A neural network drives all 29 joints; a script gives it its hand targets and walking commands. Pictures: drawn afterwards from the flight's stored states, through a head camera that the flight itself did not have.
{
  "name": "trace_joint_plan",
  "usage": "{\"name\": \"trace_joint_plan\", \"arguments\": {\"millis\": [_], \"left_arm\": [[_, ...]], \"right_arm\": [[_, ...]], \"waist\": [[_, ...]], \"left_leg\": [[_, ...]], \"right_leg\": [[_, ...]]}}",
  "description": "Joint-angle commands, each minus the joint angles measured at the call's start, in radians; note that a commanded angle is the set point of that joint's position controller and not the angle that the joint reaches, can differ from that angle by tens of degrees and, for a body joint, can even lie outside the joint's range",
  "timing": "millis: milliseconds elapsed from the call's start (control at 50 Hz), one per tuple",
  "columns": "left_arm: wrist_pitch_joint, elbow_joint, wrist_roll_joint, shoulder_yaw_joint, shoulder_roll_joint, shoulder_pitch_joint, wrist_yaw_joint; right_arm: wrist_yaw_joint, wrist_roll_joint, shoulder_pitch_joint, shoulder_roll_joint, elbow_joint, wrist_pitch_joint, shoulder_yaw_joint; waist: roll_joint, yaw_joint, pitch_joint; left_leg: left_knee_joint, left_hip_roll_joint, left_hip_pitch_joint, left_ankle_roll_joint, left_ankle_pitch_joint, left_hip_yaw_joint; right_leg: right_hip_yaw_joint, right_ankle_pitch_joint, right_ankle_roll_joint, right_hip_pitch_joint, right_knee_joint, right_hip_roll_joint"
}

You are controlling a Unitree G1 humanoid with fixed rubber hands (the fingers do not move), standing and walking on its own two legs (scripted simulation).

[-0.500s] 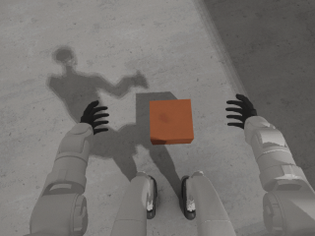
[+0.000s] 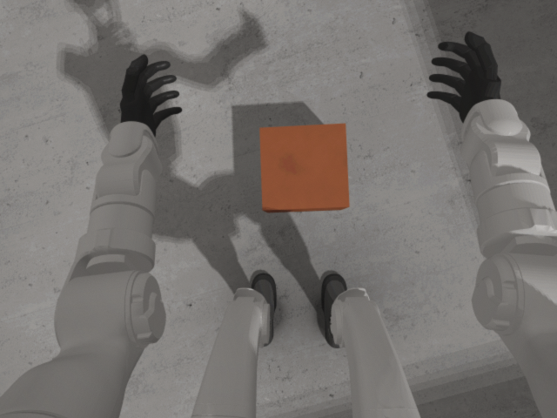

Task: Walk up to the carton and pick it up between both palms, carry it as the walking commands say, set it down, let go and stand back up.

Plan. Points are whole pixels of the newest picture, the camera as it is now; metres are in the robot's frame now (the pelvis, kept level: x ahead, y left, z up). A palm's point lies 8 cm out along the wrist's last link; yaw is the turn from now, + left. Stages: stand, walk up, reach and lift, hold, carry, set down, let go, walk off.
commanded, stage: reach and lift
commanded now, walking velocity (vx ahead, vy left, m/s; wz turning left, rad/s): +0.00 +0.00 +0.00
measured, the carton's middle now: (303, 171) +0.49 -0.01 -0.58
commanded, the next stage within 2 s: none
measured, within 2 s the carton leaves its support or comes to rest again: neither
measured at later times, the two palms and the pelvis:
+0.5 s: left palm (172, 137) +0.49 +0.21 -0.20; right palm (437, 126) +0.50 -0.22 -0.20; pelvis -0.02 +0.00 -0.09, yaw +0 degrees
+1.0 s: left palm (204, 158) +0.49 +0.20 -0.36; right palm (402, 149) +0.50 -0.21 -0.37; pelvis -0.04 +0.00 -0.23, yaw +1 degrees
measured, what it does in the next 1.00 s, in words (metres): lowers itself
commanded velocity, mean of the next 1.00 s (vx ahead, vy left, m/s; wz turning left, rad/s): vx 0.00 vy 0.00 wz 0.00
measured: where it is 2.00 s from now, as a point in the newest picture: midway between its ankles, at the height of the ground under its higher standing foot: (298, 322)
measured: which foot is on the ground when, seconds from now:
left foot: down 0.00-1.00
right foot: down 0.00-1.00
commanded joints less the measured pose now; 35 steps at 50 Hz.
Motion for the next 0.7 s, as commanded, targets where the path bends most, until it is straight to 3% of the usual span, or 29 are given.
{"name": "trace_joint_plan", "arguments": {"millis": [0, 20, 40, 60, 120, 140, 160, 180, 220, 260, 300, 320, 340, 400, 420, 440, 460, 480, 500, 540, 560, 580, 600, 640, 660, 680], "left_arm": [[-0.028, -0.064, 0.010, 0.024, 0.119, -0.202, -0.001], [-0.027, -0.035, 0.020, 0.049, 0.146, -0.193, -0.006], [-0.030, -0.043, 0.026, 0.055, 0.126, -0.188, -0.009], [-0.030, -0.045, 0.037, 0.067, 0.131, -0.158, -0.014], [-0.036, -0.102, 0.049, 0.095, 0.154, -0.197, -0.023], [-0.037, -0.119, 0.036, 0.080, 0.128, -0.211, -0.024], [-0.041, -0.102, 0.042, 0.082, 0.128, -0.209, -0.028], [-0.038, -0.103, 0.036, 0.079, 0.117, -0.243, -0.027], [-0.030, -0.110, 0.041, 0.091, 0.150, -0.278, -0.026], [-0.017, -0.067, 0.035, 0.052, 0.109, -0.275, -0.022], [-0.008, -0.076, 0.044, 0.056, 0.099, -0.303, -0.017], [-0.008, -0.085, 0.045, 0.060, 0.112, -0.342, -0.010], [-0.004, -0.061, 0.042, 0.071, 0.150, -0.338, -0.003], [0.006, -0.071, 0.026, 0.057, 0.142, -0.360, 0.020], [0.003, -0.074, 0.021, 0.043, 0.158, -0.375, 0.024], [0.005, -0.073, 0.015, 0.057, 0.178, -0.370, 0.030], [0.002, -0.078, 0.011, 0.044, 0.186, -0.371, 0.033], [0.002, -0.061, -0.004, 0.034, 0.174, -0.377, 0.039], [0.002, -0.075, -0.008, 0.018, 0.162, -0.368, 0.042], [0.006, -0.076, -0.033, -0.007, 0.167, -0.382, 0.044], [0.000, -0.075, -0.019, 0.005, 0.189, -0.367, 0.045], [-0.001, -0.059, -0.037, 0.005, 0.179, -0.384, 0.042], [-0.006, -0.078, -0.033, -0.008, 0.180, -0.381, 0.042], [-0.010, -0.103, -0.039, -0.005, 0.173, -0.404, 0.051], [-0.012, -0.109, -0.040, -0.003, 0.200, -0.414, 0.056], [-0.009, -0.095, -0.050, -0.004, 0.221, -0.416, 0.056]], "right_arm": [[0.010, -0.012, -0.224, -0.136, -0.041, -0.027, -0.028], [0.011, -0.004, -0.239, -0.125, -0.051, -0.024, -0.012], [0.014, -0.014, -0.222, -0.140, -0.080, -0.030, -0.020], [0.014, -0.028, -0.222, -0.127, -0.089, -0.028, -0.030], [0.021, -0.047, -0.238, -0.122, -0.133, -0.024, -0.054], [0.031, -0.051, -0.224, -0.115, -0.125, -0.026, -0.057], [0.034, -0.045, -0.249, -0.125, -0.163, -0.028, -0.063], [0.035, -0.060, -0.254, -0.149, -0.125, -0.026, -0.077], [0.035, -0.052, -0.275, -0.130, -0.102, -0.015, -0.057], [0.039, -0.051, -0.292, -0.122, -0.084, -0.011, -0.056], [0.035, -0.044, -0.341, -0.135, -0.117, -0.014, -0.050], [0.034, -0.045, -0.341, -0.155, -0.074, -0.012, -0.055], [0.030, -0.035, -0.350, -0.165, -0.071, -0.006, -0.046], [0.012, -0.031, -0.385, -0.184, -0.077, -0.005, -0.052], [0.012, -0.011, -0.399, -0.179, -0.073, -0.005, -0.036], [0.004, -0.023, -0.386, -0.214, -0.079, -0.007, -0.040], [-0.002, 0.002, -0.426, -0.225, -0.111, -0.006, -0.031], [-0.009, 0.003, -0.410, -0.223, -0.089, -0.008, -0.031], [-0.012, 0.006, -0.377, -0.200, -0.066, -0.004, -0.017], [-0.016, 0.014, -0.361, -0.199, -0.056, 0.001, 0.009], [-0.018, 0.017, -0.372, -0.201, -0.057, -0.001, -0.008], [-0.017, 0.026, -0.392, -0.183, -0.053, 0.001, 0.025], [-0.020, 0.033, -0.364, -0.180, -0.066, -0.001, 0.020], [-0.022, 0.050, -0.442, -0.212, -0.139, -0.021, 0.024], [-0.025, 0.058, -0.414, -0.206, -0.117, -0.016, 0.041], [-0.031, 0.069, -0.453, -0.231, -0.142, -0.015, 0.049]], "waist": [[-0.017, 0.012, -0.981], [-0.045, 0.027, -0.973], [-0.053, -0.001, -0.935], [-0.068, 0.027, -0.998], [-0.054, 0.020, -1.034], [-0.053, -0.002, -1.010], [-0.043, 0.012, -0.986], [-0.029, -0.016, -0.982], [-0.042, 0.011, -0.939], [-0.021, -0.018, -0.855], [0.003, 0.001, -0.890], [0.013, 0.007, -0.887], [-0.017, -0.003, -0.919], [-0.030, -0.007, -0.989], [-0.001, -0.007, -1.030], [-0.028, -0.015, -1.066], [0.020, 0.012, -1.093], [0.002, -0.011, -1.085], [0.026, -0.003, -1.064], [-0.011, -0.031, -1.074], [0.004, -0.006, -1.041], [-0.040, -0.002, -1.049], [-0.003, 0.000, -1.052], [-0.020, 0.006, -1.031], [-0.023, -0.012, -1.100], [-0.022, 0.011, -1.091]], "left_leg": [[-0.012, -0.033, 0.483, -0.051, 0.472, -0.025], [-0.014, -0.028, 0.432, -0.047, 0.425, -0.017], [-0.016, -0.029, 0.387, -0.042, 0.425, -0.024], [-0.020, -0.032, 0.381, -0.041, 0.420, -0.017], [0.003, -0.026, 0.327, -0.042, 0.428, -0.010], [0.005, -0.032, 0.342, -0.042, 0.444, -0.016], [0.028, -0.032, 0.334, -0.038, 0.415, -0.009], [0.052, -0.025, 0.317, -0.049, 0.387, -0.007], [0.075, -0.025, 0.255, -0.042, 0.295, 0.002], [0.094, -0.021, 0.259, -0.032, 0.204, -0.007], [0.143, -0.025, 0.284, -0.042, 0.180, 0.005], [0.173, -0.024, 0.253, -0.045, 0.156, 0.008], [0.211, -0.021, 0.231, -0.043, 0.148, 0.012], [0.264, -0.034, 0.219, -0.053, 0.158, 0.009], [0.308, -0.028, 0.229, -0.053, 0.196, -0.006], [0.346, -0.033, 0.208, -0.059, 0.196, 0.000], [0.374, -0.037, 0.214, -0.062, 0.185, 0.011], [0.396, -0.037, 0.209, -0.057, 0.208, 0.002], [0.392, -0.040, 0.204, -0.062, 0.179, 0.008], [0.450, -0.038, 0.143, -0.060, 0.184, 0.012], [0.469, -0.042, 0.113, -0.057, 0.192, 0.006], [0.491, -0.044, 0.034, -0.055, 0.179, 0.010], [0.513, -0.042, 0.077, -0.050, 0.222, 0.002], [0.558, -0.042, 0.021, -0.049, 0.245, -0.011], [0.573, -0.043, 0.039, -0.051, 0.244, 0.002], [0.605, -0.038, 0.003, -0.051, 0.211, 0.010]], "right_leg": [[0.048, 0.555, 0.056, 0.574, -0.035, -0.001], [0.046, 0.531, 0.057, 0.603, -0.033, -0.001], [0.053, 0.553, 0.060, 0.583, -0.034, -0.004], [0.049, 0.552, 0.063, 0.626, -0.028, -0.007], [0.046, 0.565, 0.060, 0.600, 0.004, -0.006], [0.028, 0.549, 0.063, 0.550, 0.006, -0.002], [0.026, 0.505, 0.066, 0.500, 0.010, 0.001], [0.026, 0.462, 0.057, 0.455, 0.021, -0.003], [0.012, 0.363, 0.054, 0.403, 0.061, -0.005], [-0.012, 0.214, 0.057, 0.259, 0.077, 0.002], [-0.021, 0.155, 0.056, 0.206, 0.107, 0.006], [-0.018, 0.132, 0.053, 0.177, 0.139, 0.007], [-0.011, 0.135, 0.055, 0.182, 0.166, 0.005], [-0.027, 0.147, 0.060, 0.177, 0.239, 0.018], [-0.025, 0.168, 0.057, 0.137, 0.287, 0.017], [-0.024, 0.183, 0.058, 0.150, 0.309, 0.016], [-0.028, 0.156, 0.058, 0.125, 0.337, 0.018], [-0.032, 0.176, 0.061, 0.092, 0.352, 0.020], [-0.036, 0.151, 0.055, 0.093, 0.366, 0.021], [-0.029, 0.182, 0.051, 0.104, 0.404, 0.017], [-0.026, 0.171, 0.056, 0.056, 0.436, 0.018], [-0.006, 0.197, 0.058, 0.110, 0.454, 0.012], [-0.013, 0.209, 0.060, 0.047, 0.474, 0.016], [-0.010, 0.238, 0.064, 0.014, 0.521, 0.016], [-0.008, 0.261, 0.062, 0.079, 0.530, 0.014], [-0.007, 0.218, 0.064, 0.062, 0.558, 0.008]]}}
